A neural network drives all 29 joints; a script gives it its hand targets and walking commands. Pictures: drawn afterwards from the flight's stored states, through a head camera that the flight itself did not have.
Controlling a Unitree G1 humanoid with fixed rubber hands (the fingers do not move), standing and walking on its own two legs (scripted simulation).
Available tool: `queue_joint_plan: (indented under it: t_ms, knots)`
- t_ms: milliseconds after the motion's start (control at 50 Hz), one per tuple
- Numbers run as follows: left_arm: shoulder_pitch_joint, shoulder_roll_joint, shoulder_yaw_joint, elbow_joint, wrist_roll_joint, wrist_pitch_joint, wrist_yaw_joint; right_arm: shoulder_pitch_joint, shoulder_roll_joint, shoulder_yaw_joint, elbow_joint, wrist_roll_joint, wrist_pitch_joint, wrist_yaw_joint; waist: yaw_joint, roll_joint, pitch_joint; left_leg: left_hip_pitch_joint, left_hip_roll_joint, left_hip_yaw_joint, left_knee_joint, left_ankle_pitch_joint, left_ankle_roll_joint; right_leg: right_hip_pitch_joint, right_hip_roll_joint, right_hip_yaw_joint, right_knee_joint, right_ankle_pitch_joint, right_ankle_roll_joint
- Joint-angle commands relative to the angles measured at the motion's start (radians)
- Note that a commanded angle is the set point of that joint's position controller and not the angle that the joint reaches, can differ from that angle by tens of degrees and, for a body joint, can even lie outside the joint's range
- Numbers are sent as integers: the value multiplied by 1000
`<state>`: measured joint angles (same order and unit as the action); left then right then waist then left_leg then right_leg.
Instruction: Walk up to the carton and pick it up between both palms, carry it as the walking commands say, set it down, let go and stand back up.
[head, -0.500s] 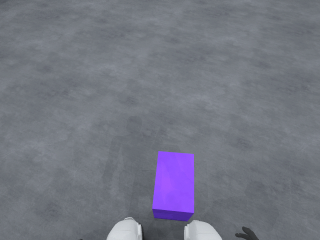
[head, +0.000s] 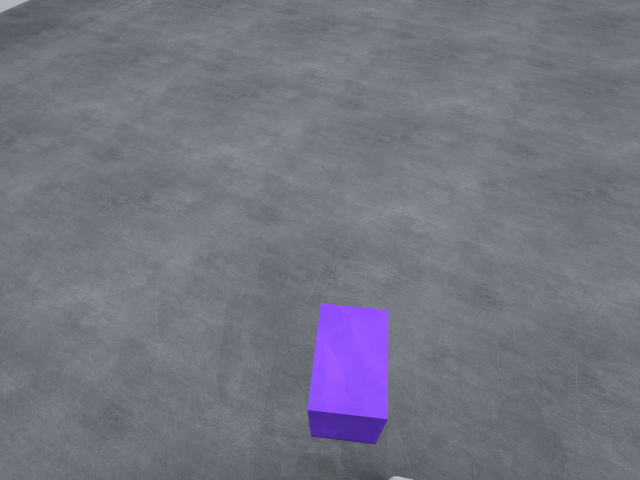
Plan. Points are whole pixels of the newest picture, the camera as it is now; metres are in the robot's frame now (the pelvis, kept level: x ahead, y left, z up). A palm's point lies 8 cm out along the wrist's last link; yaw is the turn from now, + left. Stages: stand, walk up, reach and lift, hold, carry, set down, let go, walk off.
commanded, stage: walk up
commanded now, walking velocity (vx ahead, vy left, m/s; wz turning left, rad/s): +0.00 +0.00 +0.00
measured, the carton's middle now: (348, 375) +0.45 -0.05 -0.62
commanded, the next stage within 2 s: stand in 0.38 s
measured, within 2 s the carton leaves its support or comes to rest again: neither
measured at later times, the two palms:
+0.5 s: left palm out of the picture -0.01 +0.22 -0.14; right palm out of the picture -0.02 -0.19 -0.15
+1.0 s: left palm out of the picture +0.03 +0.22 -0.14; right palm out of the picture -0.01 -0.21 -0.15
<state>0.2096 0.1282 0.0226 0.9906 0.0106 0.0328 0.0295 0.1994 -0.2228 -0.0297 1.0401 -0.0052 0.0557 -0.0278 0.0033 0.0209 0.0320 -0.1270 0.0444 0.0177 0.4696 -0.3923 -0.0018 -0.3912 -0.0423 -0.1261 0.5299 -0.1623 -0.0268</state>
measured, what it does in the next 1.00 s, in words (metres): stands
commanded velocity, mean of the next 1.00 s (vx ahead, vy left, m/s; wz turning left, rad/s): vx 0.00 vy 0.00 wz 0.00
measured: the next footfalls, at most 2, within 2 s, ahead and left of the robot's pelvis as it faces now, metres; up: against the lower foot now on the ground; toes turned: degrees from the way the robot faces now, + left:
none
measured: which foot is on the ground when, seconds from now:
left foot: down 0.00-1.00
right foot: down 0.00-1.00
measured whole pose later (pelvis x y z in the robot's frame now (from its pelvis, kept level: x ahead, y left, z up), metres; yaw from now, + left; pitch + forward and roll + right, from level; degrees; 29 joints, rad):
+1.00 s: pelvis +0.01 +0.00 +0.00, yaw -1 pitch -1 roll -1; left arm 0.23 0.12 0.02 1.14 0.01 0.01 0.05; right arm 0.30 -0.13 -0.02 1.15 -0.02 0.00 -0.05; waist 0.01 0.04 0.01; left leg -0.07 0.06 0.03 0.50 -0.41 -0.04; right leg -0.33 -0.02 -0.10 0.52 -0.18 -0.02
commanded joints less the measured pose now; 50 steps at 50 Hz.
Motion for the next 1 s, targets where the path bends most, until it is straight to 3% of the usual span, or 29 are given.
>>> queue_joint_plan:
  t_ms: [0,60,80,100,160,220,260,300,340,400,420,440,460,480,560,580,640,680,740,800,840,860,900,940,960,980]
  knots:
    - [65,89,5,-8,-3,-20,-7,19,-101,-6,-13,-2,-43,-2,7,147,56,-117,167,-122,-268,32,73,104,-7,94,-168,-65,52]
    - [90,95,11,43,-6,-36,-9,48,-37,4,10,-3,-58,-3,21,138,37,-72,109,-47,-218,176,36,207,-27,111,-181,25,22]
    - [76,102,19,51,-7,-37,-11,78,-30,4,22,0,-64,-5,17,100,31,-65,109,-41,-212,163,31,213,-26,103,-174,18,14]
    - [104,92,12,66,-5,-33,-8,89,-35,0,23,2,-62,-4,14,108,44,-69,111,-50,-228,105,35,191,-22,111,-180,-7,21]
    - [102,66,4,85,-3,-26,-9,111,-31,0,34,2,-54,-6,12,63,131,-140,115,-77,-260,-3,39,179,-16,104,-185,-27,38]
    - [125,77,3,114,-1,-29,-4,133,-11,5,54,5,-57,-9,18,-30,131,-120,102,-58,-234,55,34,175,-35,148,-199,-25,36]
    - [138,84,9,125,-2,-31,2,159,-18,5,65,5,-62,-7,17,-57,113,-136,100,-78,-239,41,37,219,-37,149,-196,-28,31]
    - [153,63,-5,138,0,-36,3,162,-16,1,73,-1,-64,-10,18,-68,139,-106,94,-47,-217,98,22,179,-40,152,-202,7,30]
    - [173,65,-1,141,-3,-35,8,164,-15,4,84,3,-67,-11,17,-11,75,-66,98,-34,-202,111,29,198,-44,149,-200,32,26]
    - [126,81,2,144,-2,-37,16,220,4,1,110,-7,-69,-17,17,-34,147,-136,112,-39,-168,178,33,155,-71,160,-154,55,18]
    - [140,75,6,138,-1,-37,17,223,7,3,112,-8,-67,-19,15,-10,126,-132,114,-37,-169,175,30,152,-67,163,-148,50,12]
    - [146,72,4,139,-2,-37,17,191,-4,2,107,-5,-67,-21,30,-11,99,-121,116,-32,-159,200,37,179,-60,139,-136,56,17]
    - [159,61,5,153,0,-36,20,210,-8,2,110,-11,-72,-26,12,44,66,-101,122,-15,-139,278,31,178,-58,134,-107,99,7]
    - [151,74,11,152,-2,-39,21,233,5,2,117,-12,-77,-23,13,-11,30,-83,111,-21,-119,305,35,196,-61,125,-94,109,9]
    - [130,75,14,154,1,-39,24,219,3,-2,122,-11,-72,-26,6,45,3,-95,100,2,-86,300,29,211,-72,122,-79,180,2]
    - [144,83,14,145,2,-38,24,222,1,-3,122,-12,-73,-28,8,8,-13,-82,100,2,-63,318,25,201,-75,123,-81,214,-4]
    - [130,76,10,152,3,-36,28,235,17,1,120,-14,-71,-34,4,-14,5,-94,102,5,-56,363,20,206,-83,127,-49,310,-18]
    - [123,92,17,142,2,-35,31,228,7,-5,118,-13,-66,-34,7,-43,0,-110,97,-11,-56,329,23,209,-75,118,-49,262,-12]
    - [119,94,15,141,6,-34,30,199,-7,-9,110,-13,-59,-32,9,-3,5,-99,100,-6,-67,262,25,204,-71,118,-74,218,-9]
    - [91,100,16,134,-2,-31,29,241,-5,-3,124,-17,-61,-34,10,-7,17,-113,103,-14,-73,274,22,199,-79,123,-75,222,-15]
    - [123,99,14,132,4,-33,28,227,-4,-8,116,-14,-57,-34,11,49,7,-97,98,-4,-70,230,20,194,-76,140,-83,185,-8]
    - [103,93,12,130,3,-34,27,221,0,-2,116,-16,-57,-31,14,-17,39,-120,98,-17,-79,223,24,184,-73,134,-88,197,-5]
    - [99,96,19,130,1,-33,30,213,-8,-7,110,-16,-59,-29,17,-3,39,-137,103,-22,-89,204,17,207,-76,127,-97,160,-3]
    - [105,100,14,125,5,-38,24,212,-3,-8,103,-12,-54,-31,13,-11,37,-129,95,-22,-85,159,14,191,-82,170,-116,148,-12]
    - [94,100,16,120,2,-35,26,216,-11,-10,102,-16,-60,-29,9,-29,49,-140,99,-27,-89,153,17,185,-79,149,-109,139,-12]
    - [94,102,11,125,2,-40,23,213,-12,-8,109,-15,-60,-28,12,1,49,-131,94,-29,-102,144,10,175,-76,165,-125,115,-11]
